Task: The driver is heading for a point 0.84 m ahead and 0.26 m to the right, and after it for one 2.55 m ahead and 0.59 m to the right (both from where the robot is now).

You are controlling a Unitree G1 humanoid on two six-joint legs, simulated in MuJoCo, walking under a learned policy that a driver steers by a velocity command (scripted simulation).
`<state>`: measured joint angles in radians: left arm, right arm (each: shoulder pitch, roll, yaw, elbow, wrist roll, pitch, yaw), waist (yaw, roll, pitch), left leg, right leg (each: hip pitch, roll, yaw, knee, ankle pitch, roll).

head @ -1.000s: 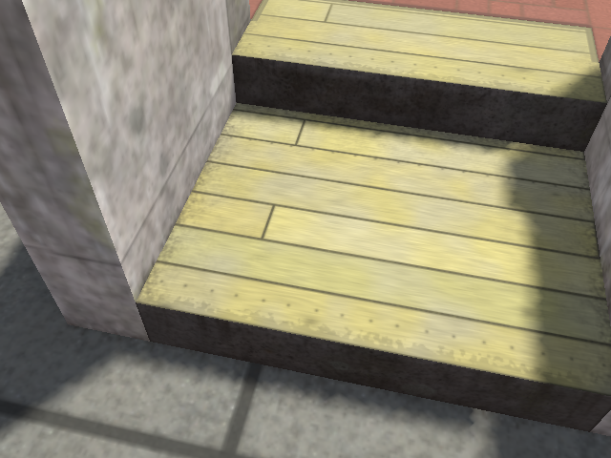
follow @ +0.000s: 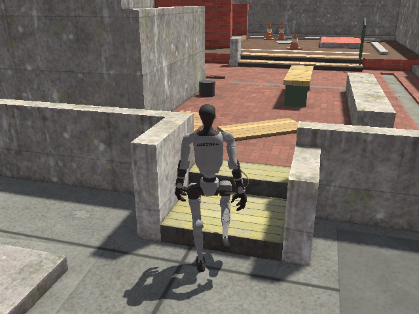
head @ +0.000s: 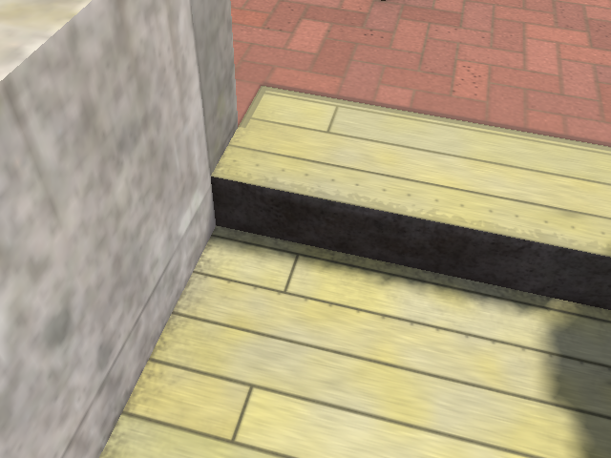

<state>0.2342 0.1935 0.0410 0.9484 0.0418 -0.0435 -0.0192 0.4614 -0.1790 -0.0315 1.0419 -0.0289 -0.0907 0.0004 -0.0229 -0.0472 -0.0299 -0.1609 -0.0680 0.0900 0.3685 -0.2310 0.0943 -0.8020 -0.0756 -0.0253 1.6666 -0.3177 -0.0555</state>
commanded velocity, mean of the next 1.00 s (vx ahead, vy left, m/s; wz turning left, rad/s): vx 0.50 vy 0.00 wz -0.13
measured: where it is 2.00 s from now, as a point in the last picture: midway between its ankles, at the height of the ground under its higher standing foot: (451, 192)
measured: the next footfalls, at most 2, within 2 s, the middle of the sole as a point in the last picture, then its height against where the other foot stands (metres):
right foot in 0.28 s outside the picture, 0.17 m higher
left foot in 0.88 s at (284, 351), level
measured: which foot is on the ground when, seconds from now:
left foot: down 0.00-0.30, up 0.32-0.86, down 0.88-1.00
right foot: up 0.00-0.26, down 0.28-0.92, up 0.94-1.00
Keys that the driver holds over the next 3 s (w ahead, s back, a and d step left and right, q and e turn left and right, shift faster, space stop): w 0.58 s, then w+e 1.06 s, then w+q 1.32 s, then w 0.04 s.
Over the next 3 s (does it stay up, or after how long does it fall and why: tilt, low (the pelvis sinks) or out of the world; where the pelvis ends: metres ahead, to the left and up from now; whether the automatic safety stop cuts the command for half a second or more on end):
stays up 1.57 -0.44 0.32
